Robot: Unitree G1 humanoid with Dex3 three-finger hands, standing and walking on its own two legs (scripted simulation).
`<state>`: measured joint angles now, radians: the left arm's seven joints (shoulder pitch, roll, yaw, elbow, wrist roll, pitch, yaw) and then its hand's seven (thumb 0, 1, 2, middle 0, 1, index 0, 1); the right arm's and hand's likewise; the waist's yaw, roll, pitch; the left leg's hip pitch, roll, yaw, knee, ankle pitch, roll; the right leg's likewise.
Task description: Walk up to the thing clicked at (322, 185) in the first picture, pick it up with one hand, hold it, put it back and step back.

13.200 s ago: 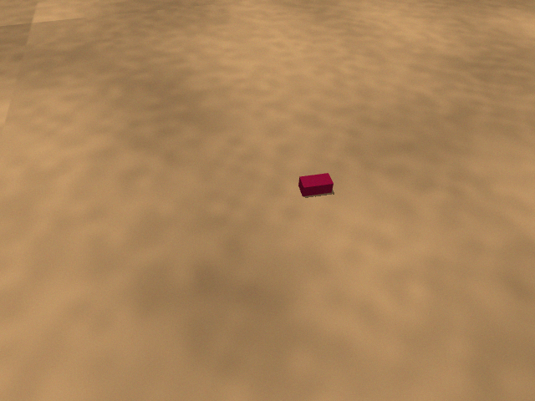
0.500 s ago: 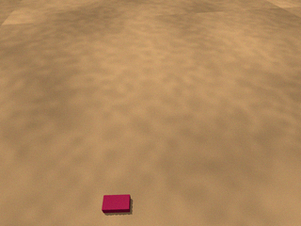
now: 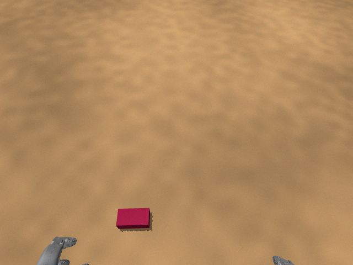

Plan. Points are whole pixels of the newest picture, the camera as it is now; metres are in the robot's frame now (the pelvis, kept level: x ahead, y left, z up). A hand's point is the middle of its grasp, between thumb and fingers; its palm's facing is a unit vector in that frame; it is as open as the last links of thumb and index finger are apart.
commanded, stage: rise first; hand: left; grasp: from above
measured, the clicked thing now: (133, 218) +0.44 +0.21 -0.72
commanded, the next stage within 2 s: none
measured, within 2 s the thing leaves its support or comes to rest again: neither
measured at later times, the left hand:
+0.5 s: hand out of the picture +0.14 +0.26 -0.21, palm faces -0.19 -0.86 -0.47, open 14.2 cm
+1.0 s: hand (93, 256) +0.22 +0.28 -0.37, palm faces -0.44 -0.51 -0.74, open 14.2 cm
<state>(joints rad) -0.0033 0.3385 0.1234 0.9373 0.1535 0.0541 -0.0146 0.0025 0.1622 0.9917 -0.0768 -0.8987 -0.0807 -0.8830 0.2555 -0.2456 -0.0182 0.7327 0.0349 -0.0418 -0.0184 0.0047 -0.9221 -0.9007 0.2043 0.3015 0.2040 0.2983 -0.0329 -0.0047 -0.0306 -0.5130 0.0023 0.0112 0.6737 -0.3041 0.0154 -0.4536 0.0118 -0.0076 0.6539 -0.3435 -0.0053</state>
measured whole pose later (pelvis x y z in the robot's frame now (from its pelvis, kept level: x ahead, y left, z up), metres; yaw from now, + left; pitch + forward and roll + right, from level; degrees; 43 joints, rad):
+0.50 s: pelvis +0.00 +0.00 -0.07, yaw +0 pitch +18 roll -2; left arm 0.26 0.34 0.11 0.45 0.26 0.19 0.00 0.00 -0.56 0.98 -0.09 -1.06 -0.09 -1.05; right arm 0.19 -0.24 -0.02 0.54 0.02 -0.14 -0.03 0.01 -0.93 -0.90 0.20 0.30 0.20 0.30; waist -0.03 0.01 -0.12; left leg -0.95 0.01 -0.02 1.15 -0.52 0.02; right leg -0.87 0.02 -0.04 1.11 -0.56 -0.01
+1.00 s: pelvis -0.05 +0.00 -0.23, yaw -2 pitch +32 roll -3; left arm -0.13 0.47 0.11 0.66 0.65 -0.09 0.11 0.00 -0.58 1.00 -0.11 -1.06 -0.10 -1.06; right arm 0.07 -0.30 -0.05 0.62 0.01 -0.19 0.04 0.01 -0.95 -0.91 0.20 0.30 0.20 0.30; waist -0.03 0.01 -0.18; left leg -1.69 0.02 -0.02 1.77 -0.65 0.02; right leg -1.61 0.02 -0.05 1.76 -0.72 -0.01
